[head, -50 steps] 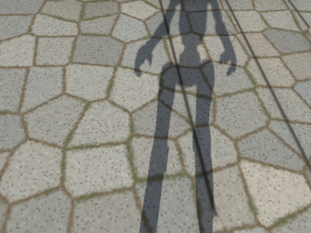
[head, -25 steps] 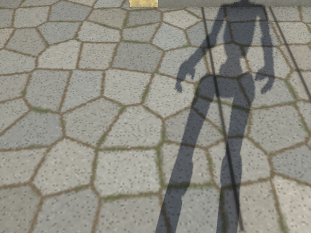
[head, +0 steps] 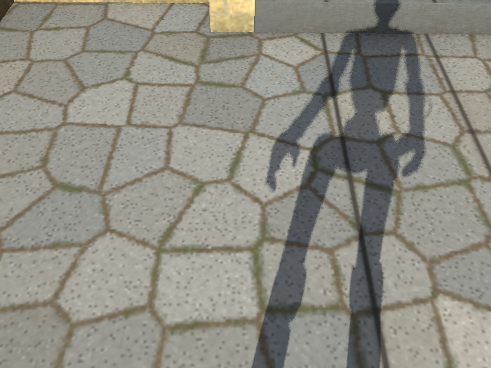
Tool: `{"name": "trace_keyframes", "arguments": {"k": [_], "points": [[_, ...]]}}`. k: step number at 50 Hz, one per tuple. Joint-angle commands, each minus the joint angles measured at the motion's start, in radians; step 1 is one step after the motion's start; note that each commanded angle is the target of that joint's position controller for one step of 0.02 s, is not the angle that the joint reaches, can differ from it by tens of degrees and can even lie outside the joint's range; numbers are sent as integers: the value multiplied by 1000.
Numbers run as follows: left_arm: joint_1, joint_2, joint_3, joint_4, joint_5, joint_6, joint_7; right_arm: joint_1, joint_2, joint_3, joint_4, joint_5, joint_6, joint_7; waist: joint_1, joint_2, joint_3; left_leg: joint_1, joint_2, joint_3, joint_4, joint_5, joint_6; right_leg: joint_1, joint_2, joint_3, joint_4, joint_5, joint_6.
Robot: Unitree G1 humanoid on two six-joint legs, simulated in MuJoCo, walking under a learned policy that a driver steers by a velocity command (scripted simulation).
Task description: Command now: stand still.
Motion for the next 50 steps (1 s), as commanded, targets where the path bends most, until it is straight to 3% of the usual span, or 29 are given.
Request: {"name": "trace_keyframes", "arguments": {"k": [1,27,28,30,32,33,34,36,37,38,39,40,41,42,43,45,46,48,50], "points": [[3,113,23,-20,-1,-8,7,9,-116,-29,-36,1,-13,-3,-3,14,-28,-51,61,-55,-112,198,17,43,-4,1,-43,183,-13],[62,64,11,127,-3,0,16,83,-96,-13,133,9,-7,-19,-4,2,9,-65,36,-13,-122,159,4,23,14,-16,-62,159,-26],[81,48,7,139,-3,1,17,100,-88,-11,147,9,-5,-21,-3,10,-13,-57,30,-9,-135,50,6,30,28,-34,-59,70,-27],[77,45,8,137,-13,-1,18,103,-127,-24,151,20,2,-28,-13,56,34,-99,40,-50,-170,-323,47,-47,83,-90,18,-218,-46],[37,27,3,106,-13,-25,10,141,-169,-37,151,30,-5,-29,-38,139,105,-119,158,-224,-269,-553,124,-181,88,-109,138,-278,-65],[33,5,-3,95,-17,-45,-1,157,-199,-49,155,36,-13,-28,-41,198,115,-110,247,-343,-323,-583,174,-215,72,-116,236,-208,-70],[23,5,-3,86,-21,-64,-11,157,-204,-53,154,40,-21,-28,-41,202,139,-138,300,-418,-355,-558,211,-227,37,-87,286,-185,-85],[63,-3,-4,89,-34,-92,-29,84,-184,-49,129,43,-28,-23,8,186,155,-167,295,-376,-329,-451,199,-167,12,-82,177,-218,-126],[148,-6,0,121,-35,-101,-35,22,-171,-45,110,52,-25,-20,58,158,137,-235,236,-280,-278,-376,158,0,28,-103,15,-139,-141],[233,14,11,163,-26,-104,-37,-7,-150,-40,95,49,-26,-18,85,100,110,-292,157,-179,-167,-254,117,144,50,-91,-54,-38,-128],[357,71,29,193,-18,-104,-35,-23,-85,-22,81,35,-35,-13,118,-81,39,-380,59,-33,126,-129,57,289,-95,135,-158,-100,-154],[463,208,56,199,-19,-113,-50,-36,-58,-18,33,36,-54,-20,132,-320,6,-553,-40,51,396,-219,19,368,-307,560,-320,-233,-285],[397,161,37,181,0,-127,-54,-19,-91,-27,36,58,-69,-19,83,-225,42,-614,6,-43,592,-259,33,306,-373,680,-352,-298,-342],[315,97,21,148,-8,-136,-53,0,-99,-28,47,67,-81,-8,47,-138,108,-670,58,-68,661,-160,54,280,-344,570,-345,-276,-322],[272,72,13,129,-12,-138,-55,10,-98,-31,65,59,-90,1,32,-106,106,-674,93,-48,657,-64,68,278,-286,443,-348,-221,-281],[257,36,-1,116,-10,-127,-57,-45,-122,-48,58,38,-100,13,32,-89,97,-663,136,-9,578,66,65,289,-218,269,-359,15,-225],[287,16,-8,121,-6,-119,-53,-55,-111,-49,57,34,-99,22,37,-101,75,-637,137,16,549,101,55,295,-188,201,-358,130,-215],[328,32,-8,123,-3,-106,-40,-95,-70,-41,44,32,-91,33,45,-97,59,-627,130,56,477,148,23,294,-167,123,-356,288,-226],[322,60,-6,109,1,-98,-27,-193,-40,-28,4,33,-86,35,56,-78,82,-594,118,77,333,207,-2,233,-155,76,-379,312,-232]]}}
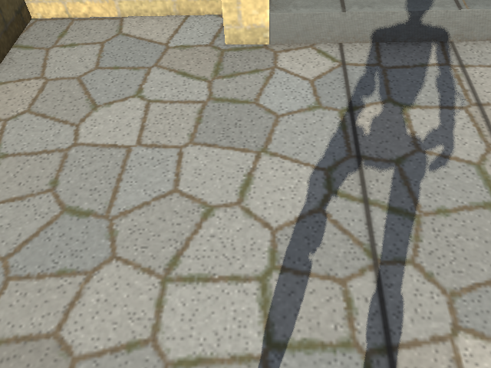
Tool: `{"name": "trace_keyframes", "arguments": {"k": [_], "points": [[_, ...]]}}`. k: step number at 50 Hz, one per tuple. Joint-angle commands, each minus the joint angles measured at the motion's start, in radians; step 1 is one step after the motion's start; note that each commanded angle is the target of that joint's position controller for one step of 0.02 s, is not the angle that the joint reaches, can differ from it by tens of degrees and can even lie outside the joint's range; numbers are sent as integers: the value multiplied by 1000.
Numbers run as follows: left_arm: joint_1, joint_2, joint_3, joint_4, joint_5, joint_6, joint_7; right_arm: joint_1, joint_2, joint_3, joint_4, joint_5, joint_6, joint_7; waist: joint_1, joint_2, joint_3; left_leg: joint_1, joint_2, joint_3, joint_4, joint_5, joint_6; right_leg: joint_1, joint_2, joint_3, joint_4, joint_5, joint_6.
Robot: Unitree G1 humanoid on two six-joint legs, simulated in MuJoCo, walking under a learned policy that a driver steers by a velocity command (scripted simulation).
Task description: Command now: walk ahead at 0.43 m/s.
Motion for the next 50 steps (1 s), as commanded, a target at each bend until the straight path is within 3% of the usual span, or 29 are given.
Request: {"name": "trace_keyframes", "arguments": {"k": [1,4,7,9,10,11,12,13,14,15,16,17,19,21,25,29,33,36,37,38,39,40,41,42,43,44,46,48,50], "points": [[33,162,21,-44,5,4,20,-188,11,14,-111,-1,-12,9,17,-114,135,-137,-3,28,-202,112,-31,-25,-208,137,-129,307,-120],[63,188,29,-43,-4,3,25,-277,-1,19,-143,6,-12,17,28,-137,162,-45,-32,48,-339,185,-29,-70,-225,113,-160,286,-128],[61,195,39,-41,-18,6,28,-310,-29,14,-168,9,-17,29,-1,-135,170,-25,-34,21,-416,183,10,14,-270,99,-127,371,-114],[33,216,49,-52,-12,15,27,-251,-68,-4,-160,7,-21,32,-57,-149,103,84,-67,34,-429,140,44,75,-285,78,-22,646,-92],[17,227,54,-59,-5,23,26,-158,-98,-21,-136,7,-20,28,-111,-167,29,212,-99,55,-417,115,66,82,-275,59,100,837,-79],[2,219,51,-70,2,32,25,11,-136,-45,-83,11,-16,21,-193,-160,-76,425,-123,70,-425,116,94,30,-233,30,298,920,-54],[-2,194,38,-96,15,34,23,194,-191,-63,-41,2,-9,9,-258,-89,-203,738,30,-108,-403,54,150,-198,-190,17,591,672,-28],[143,21,-7,-106,7,13,8,282,-266,-77,-8,-15,-6,16,-172,216,-388,1052,298,-640,-546,-243,328,-557,20,29,985,-81,34],[76,102,10,-100,-20,-19,2,242,-165,-48,-7,-12,-8,19,-195,171,-341,987,295,-802,-703,-323,305,-667,11,165,1126,-279,11],[-40,176,33,-146,-52,-38,0,136,-121,-34,-18,-10,-14,18,-164,132,-151,828,268,-641,-717,-261,252,-748,-43,141,1159,-213,-9],[-104,187,35,-162,-52,-45,7,44,-97,-26,-37,-13,-21,19,-130,26,-76,664,234,-499,-738,-116,227,-704,-99,121,1115,-114,-15],[-128,181,43,-164,-38,-42,15,-4,-73,-19,-41,-23,-26,25,-96,-14,-28,536,194,-386,-759,7,211,-656,-134,106,1056,-55,-11],[-87,140,47,-157,-25,-15,19,-24,-41,-11,-26,-32,-33,30,-41,28,-18,416,138,-268,-811,70,200,-550,-173,108,981,-11,-5],[-101,124,48,-170,-19,5,21,8,-53,-12,0,-24,-38,26,-27,31,18,355,128,-209,-852,100,215,-557,-185,89,917,1,10],[-286,139,53,-244,-4,7,20,81,-105,-21,28,-24,-33,-4,-63,4,73,386,123,-159,-892,120,216,-696,-196,74,679,199,49],[-442,117,40,-287,-10,-7,2,157,-128,-23,50,-12,-22,-18,-116,2,81,421,91,-81,-886,147,176,-636,-141,20,420,378,53],[-546,129,35,-334,-20,-13,-21,235,-134,-26,87,-3,-3,-21,-142,5,99,571,148,-89,-829,165,167,-667,-121,28,316,337,34],[-524,166,46,-348,-22,-20,-35,227,-152,-35,91,-3,16,-25,-103,28,68,666,188,-99,-739,306,140,-609,-97,19,275,220,-6],[-459,190,58,-335,-22,-22,-35,205,-160,-37,84,-5,21,-25,-61,43,25,669,175,-83,-657,466,126,-505,-67,-7,262,192,-25],[-310,229,81,-290,-21,-22,-30,191,-145,-31,78,-10,28,-24,12,35,-65,634,126,-44,-482,595,102,-307,-35,-34,247,199,-53],[-117,297,105,-245,-11,-20,-22,196,-110,-13,54,-25,29,-25,80,-27,-215,460,69,-2,-202,446,69,0,-155,95,283,212,-112],[-16,388,128,-214,-1,-12,-23,322,24,26,47,-25,8,-13,32,-284,-354,34,-117,29,186,-71,-8,378,-396,571,199,9,-275],[-19,291,98,-219,-3,-12,-27,290,-40,14,62,-8,-18,-9,53,-250,-371,-88,-119,-128,318,-395,9,385,-418,750,75,-71,-270],[-112,243,81,-234,-6,-16,-26,193,-124,-9,31,21,-33,-5,35,-198,-214,-165,-60,-129,360,-334,30,256,-387,600,62,-55,-217],[-204,217,71,-256,-4,-16,-25,135,-126,-9,18,23,-38,-10,4,-126,-125,-142,-3,-98,321,-236,33,104,-350,465,39,46,-193],[-258,189,63,-263,1,-18,-29,103,-115,-14,16,7,-35,-16,-22,-82,-60,-106,31,-84,257,-170,28,-22,-310,369,5,134,-180],[-286,162,56,-257,10,-24,-34,133,-74,-17,26,-4,-8,-19,-71,-113,-34,2,68,-85,180,-98,17,-147,-256,263,-55,205,-166],[-259,181,61,-238,6,-31,-31,133,-47,-15,25,-8,10,-21,-84,-104,-13,1,75,-71,129,-61,0,-187,-245,204,-89,274,-182],[-225,205,68,-219,5,-30,-19,63,-52,-18,-1,-16,16,-24,-75,-87,18,-71,80,-68,33,20,-20,-174,-246,172,-111,315,-191]]}}
Over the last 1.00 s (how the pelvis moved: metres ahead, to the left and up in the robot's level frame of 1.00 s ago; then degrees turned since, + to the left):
0.10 -0.05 0.01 0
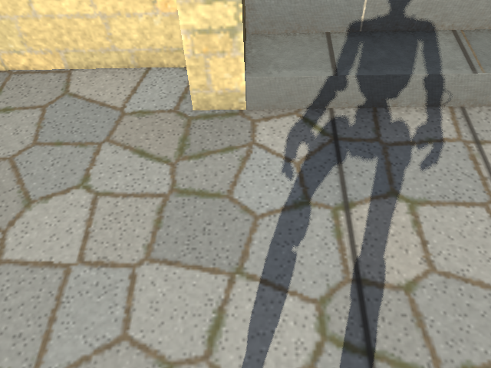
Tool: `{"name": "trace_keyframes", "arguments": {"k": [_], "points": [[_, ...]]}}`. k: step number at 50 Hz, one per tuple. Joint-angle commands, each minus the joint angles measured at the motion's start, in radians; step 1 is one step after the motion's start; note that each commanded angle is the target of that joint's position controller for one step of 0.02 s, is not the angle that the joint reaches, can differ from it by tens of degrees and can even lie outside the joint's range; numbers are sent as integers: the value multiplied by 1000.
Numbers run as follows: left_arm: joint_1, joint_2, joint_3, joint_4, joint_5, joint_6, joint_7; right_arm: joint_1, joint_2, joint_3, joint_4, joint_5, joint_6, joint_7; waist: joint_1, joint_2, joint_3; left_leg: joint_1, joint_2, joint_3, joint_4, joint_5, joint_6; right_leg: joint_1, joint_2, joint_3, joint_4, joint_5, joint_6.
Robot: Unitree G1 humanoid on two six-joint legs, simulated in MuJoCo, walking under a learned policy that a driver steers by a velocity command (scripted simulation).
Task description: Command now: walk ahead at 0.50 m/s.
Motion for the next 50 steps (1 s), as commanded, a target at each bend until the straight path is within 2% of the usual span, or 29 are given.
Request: {"name": "trace_keyframes", "arguments": {"k": [1,6,11,13,14,15,16,17,18,19,20,21,22,24,26,28,31,34,37,39,42,43,44,45,46,47,48,49,50], "points": [[-7,146,31,-41,-2,-15,16,5,-44,-14,-48,-11,5,-4,-30,-90,1,-101,40,-22,-115,134,-26,44,-275,209,-194,196,-158],[65,160,31,-7,-13,-2,34,-168,-16,-2,-96,-6,-9,11,21,-96,38,-66,-6,24,-407,345,-31,69,-239,125,-212,152,-121],[136,169,39,40,-22,21,41,-282,-27,3,-146,3,-21,38,42,-96,71,-100,-27,19,-523,283,0,228,-306,132,-150,190,-114],[125,180,45,43,-25,31,46,-268,-48,-2,-152,5,-27,47,17,-107,54,-58,-41,26,-548,212,25,279,-330,137,-99,273,-99],[108,188,48,40,-24,35,47,-229,-65,-10,-144,5,-30,49,-9,-120,27,14,-63,44,-554,176,39,287,-328,132,-52,387,-88],[85,192,49,34,-23,41,47,-143,-90,-25,-121,4,-30,47,-61,-129,-28,148,-97,77,-569,166,58,276,-305,108,51,551,-72],[80,169,39,28,-18,46,47,23,-135,-51,-66,1,-29,40,-133,-111,-130,381,-111,85,-569,187,87,205,-249,69,244,601,-43],[100,134,21,3,2,46,49,205,-211,-71,-29,-11,-26,29,-181,12,-281,692,78,-138,-544,192,154,-14,-180,24,567,307,-7],[225,-5,-16,5,-4,23,36,250,-257,-79,-6,-10,-21,36,-105,275,-388,988,272,-616,-677,-29,309,-407,11,68,884,-392,52],[155,104,6,14,-33,0,33,220,-156,-51,-18,-3,-25,36,-145,154,-336,949,256,-646,-746,-136,267,-517,-32,208,1001,-452,31],[65,154,22,-15,-60,-13,31,137,-117,-39,-35,-5,-30,32,-132,108,-199,818,235,-490,-764,-86,220,-571,-78,200,1010,-363,13],[22,153,23,-22,-59,-14,39,55,-96,-31,-50,-11,-34,31,-97,24,-131,675,205,-371,-792,15,194,-529,-134,175,965,-264,13],[2,144,31,-23,-45,-7,46,9,-65,-24,-53,-18,-39,32,-72,8,-77,564,174,-281,-827,85,179,-489,-165,172,908,-204,19],[46,102,33,-10,-42,22,45,-13,-37,-18,-40,-32,-47,33,-28,47,-57,458,134,-167,-886,140,160,-391,-198,183,855,-143,23],[39,76,33,-17,-42,43,45,3,-58,-24,-22,-32,-53,26,-17,36,-23,420,130,-87,-924,199,167,-415,-204,184,820,-100,33],[-10,78,37,-38,-37,52,46,21,-79,-31,-10,-35,-54,14,-23,13,5,433,130,-27,-944,249,167,-486,-201,201,752,-12,45],[-73,73,38,-64,-30,45,36,31,-88,-31,-4,-35,-48,-1,-35,7,19,465,108,71,-953,304,143,-519,-184,187,597,146,54],[-177,52,26,-103,-24,41,18,56,-101,-31,1,-28,-41,-12,-71,-4,46,488,99,151,-964,323,122,-495,-173,110,446,242,51],[-270,38,15,-156,-24,41,-1,123,-114,-35,24,-19,-21,-17,-105,-18,75,611,135,186,-927,387,120,-548,-164,69,363,214,35],[-308,40,14,-191,-27,42,-16,144,-124,-40,30,-12,-3,-19,-108,-14,83,694,163,204,-877,472,116,-574,-150,38,333,140,19],[-263,79,33,-219,-30,48,-34,106,-163,-52,9,-5,21,-28,-48,39,18,737,175,247,-712,897,87,-430,-74,-43,325,-2,-30],[-177,111,50,-206,-29,50,-35,84,-174,-55,-3,-7,32,-34,6,58,-25,721,163,257,-571,1052,72,-322,-30,-67,326,-41,-50],[-26,163,79,-173,-27,48,-28,57,-175,-54,-17,-4,39,-39,86,45,-100,650,126,269,-364,1052,40,-118,10,-66,248,38,-81],[101,240,108,-149,-18,52,-6,56,-164,-47,-41,-10,29,-40,140,-47,-189,427,70,266,-68,744,-19,171,-76,99,198,233,-133],[58,343,117,-167,1,49,7,169,-1,1,-88,-49,0,-18,-2,-312,-294,-30,-159,186,321,-358,-95,535,-378,626,202,555,-339],[102,286,101,-193,3,47,5,119,-89,-10,-86,-17,-37,-1,70,-169,-475,-73,-169,-49,439,-437,-82,588,-436,775,130,606,-399],[39,237,86,-205,1,42,4,23,-116,-20,-119,17,-49,4,73,-124,-354,-129,-112,-71,407,-353,-60,492,-393,601,124,680,-346],[-25,196,77,-211,-20,39,6,-5,-110,-19,-122,12,-51,-3,37,-47,-226,-132,-69,-53,311,-271,-54,338,-330,473,105,639,-288],[-82,170,70,-225,-27,43,10,-15,-116,-27,-115,-9,-41,-14,3,-11,-153,-98,-44,-39,241,-223,-61,197,-294,413,76,599,-253]]}}
Over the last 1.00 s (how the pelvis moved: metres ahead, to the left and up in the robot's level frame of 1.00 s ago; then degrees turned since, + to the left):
0.56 -0.02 0.00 0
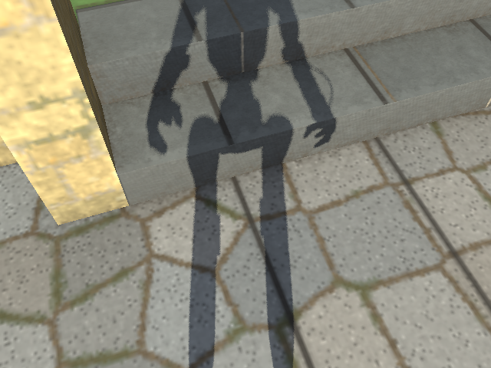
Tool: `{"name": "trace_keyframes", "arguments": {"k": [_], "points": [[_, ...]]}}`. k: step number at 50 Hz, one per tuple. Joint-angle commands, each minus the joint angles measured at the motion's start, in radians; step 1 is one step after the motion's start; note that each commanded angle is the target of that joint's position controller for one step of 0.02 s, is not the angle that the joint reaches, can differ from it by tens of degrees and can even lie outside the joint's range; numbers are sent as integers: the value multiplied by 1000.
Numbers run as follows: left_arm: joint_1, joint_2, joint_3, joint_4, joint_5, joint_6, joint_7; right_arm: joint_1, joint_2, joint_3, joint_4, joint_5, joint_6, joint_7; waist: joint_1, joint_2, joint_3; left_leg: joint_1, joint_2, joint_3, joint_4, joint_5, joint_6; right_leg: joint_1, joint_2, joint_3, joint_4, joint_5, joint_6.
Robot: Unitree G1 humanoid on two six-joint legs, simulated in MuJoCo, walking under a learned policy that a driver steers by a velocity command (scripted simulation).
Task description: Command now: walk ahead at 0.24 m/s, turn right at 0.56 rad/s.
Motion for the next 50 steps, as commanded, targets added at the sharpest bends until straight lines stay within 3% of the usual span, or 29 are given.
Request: {"name": "trace_keyframes", "arguments": {"k": [1,2,4,7,11,16,19,20,21,22,23,24,25,27,32,36,39,41,42,43,44,45,47,48,50], "points": [[54,115,30,-68,-3,-4,18,-13,-141,-36,-88,-12,-12,-11,6,28,-181,-271,69,-83,1,81,-1,334,-282,341,-210,621,-212],[44,123,31,-76,9,-1,19,5,-135,-40,-95,-14,5,-14,-16,15,-173,-227,65,-81,-41,98,-9,265,-269,325,-226,634,-208],[49,153,39,-78,12,-1,25,19,-99,-33,-106,-22,26,-21,-31,-15,-180,-204,47,-66,-147,142,-33,209,-241,281,-226,711,-204],[66,176,46,-81,-2,18,44,-32,-89,-28,-131,-27,40,-28,-18,-52,-215,-210,19,-68,-304,252,-58,211,-209,266,-199,677,-168],[76,178,44,-88,-9,54,68,-136,-102,-27,-164,-12,50,-24,16,-93,-208,-203,-11,-91,-468,333,-68,224,-189,327,-176,452,-103],[87,151,30,-92,-1,64,67,-179,-110,-26,-185,-5,34,3,42,-133,-188,-142,-23,-99,-631,305,-38,244,-206,439,-155,80,-108],[101,102,6,-83,5,47,62,-98,-114,-31,-166,-14,-3,16,-6,-141,-162,64,-13,-64,-822,357,30,180,-161,463,-92,-85,-73],[126,47,-14,-81,15,37,62,-40,-142,-35,-157,-32,-14,14,-14,-70,-201,191,100,-173,-849,352,81,124,-110,408,21,-187,-34],[192,8,-24,-96,9,21,59,4,-230,-55,-137,-47,-12,9,40,164,-198,329,246,-430,-919,266,208,-73,36,232,194,-375,22],[126,87,-12,-119,1,8,60,102,-223,-65,-109,-36,-9,15,-29,263,-154,378,366,-706,-1008,88,321,-271,28,180,372,-506,62],[86,152,6,-120,-7,1,58,109,-176,-52,-116,-17,-16,18,-52,171,-106,371,358,-698,-1017,-21,323,-342,-18,214,476,-463,70],[67,155,10,-113,-3,1,54,87,-157,-46,-120,-8,-15,18,-41,127,-79,344,314,-607,-1014,-47,288,-357,-52,194,509,-386,79],[51,147,10,-116,5,1,48,69,-147,-42,-126,-3,-11,16,-35,127,-69,324,278,-539,-1028,-36,260,-365,-78,159,502,-319,86],[25,108,3,-120,3,-11,36,62,-130,-33,-128,-10,-3,9,-34,133,-57,267,224,-425,-1066,85,231,-316,-115,120,442,-208,95],[-64,23,-28,-147,1,-31,24,99,-164,-41,-114,4,3,5,-67,146,-81,199,162,-221,-1083,340,220,-143,-107,34,156,-48,116],[-112,49,-25,-163,-14,-36,12,155,-191,-45,-96,14,11,16,-84,150,-69,199,198,-211,-1066,366,219,-54,-91,17,18,12,110],[-73,69,-17,-155,-14,-42,6,152,-197,-45,-90,23,22,16,-37,139,-67,188,215,-209,-1011,388,191,72,-77,3,-80,35,73],[101,127,14,-105,-10,-37,20,146,-162,-29,-92,13,21,15,56,104,-148,115,158,-138,-820,552,142,344,-86,27,-114,22,27],[274,202,35,-81,6,-33,32,122,-95,-3,-124,-10,13,16,131,-41,-281,-38,88,-56,-500,418,91,584,-281,253,-124,-3,-44],[338,289,54,-61,12,-25,25,182,-36,14,-161,0,-10,11,105,-318,-343,-367,-38,-7,-200,-3,45,767,-467,671,-252,-216,-190],[321,206,32,-61,2,-31,18,144,-142,-11,-152,16,-22,12,121,-208,-267,-477,12,-91,-58,-29,48,712,-454,714,-294,-327,-192],[262,160,15,-68,-1,-35,16,97,-171,-20,-162,24,-28,18,98,-169,-168,-516,55,-87,-39,67,65,628,-415,582,-298,-271,-159],[172,113,-1,-82,12,-36,8,60,-145,-19,-157,1,-24,20,55,-84,-93,-457,103,-70,-110,199,57,470,-334,413,-336,-53,-136],[149,100,-6,-83,17,-37,7,63,-132,-19,-156,-4,-16,23,30,-90,-84,-409,119,-71,-137,232,52,414,-310,358,-357,43,-129],[135,105,-3,-75,9,-46,8,73,-98,-13,-154,-4,-2,26,2,-92,-83,-369,123,-57,-184,274,35,357,-292,285,-388,171,-135]]}}
Over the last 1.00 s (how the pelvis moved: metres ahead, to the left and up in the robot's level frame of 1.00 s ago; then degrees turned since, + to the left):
0.54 -0.01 -0.02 -18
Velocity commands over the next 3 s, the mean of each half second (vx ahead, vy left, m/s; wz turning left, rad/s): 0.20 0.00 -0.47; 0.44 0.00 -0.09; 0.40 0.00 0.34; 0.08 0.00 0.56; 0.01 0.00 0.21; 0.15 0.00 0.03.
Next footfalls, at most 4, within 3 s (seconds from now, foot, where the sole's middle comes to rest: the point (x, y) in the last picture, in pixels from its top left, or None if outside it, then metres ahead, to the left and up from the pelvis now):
0.40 left None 0.26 0.13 -0.76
0.82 right None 0.37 -0.18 -0.76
1.30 left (274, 271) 0.69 -0.05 -0.76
1.86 right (334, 245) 0.77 -0.23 -0.76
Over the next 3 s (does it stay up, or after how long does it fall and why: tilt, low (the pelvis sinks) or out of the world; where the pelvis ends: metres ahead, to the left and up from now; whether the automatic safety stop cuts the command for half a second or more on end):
stays up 0.72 -0.12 0.01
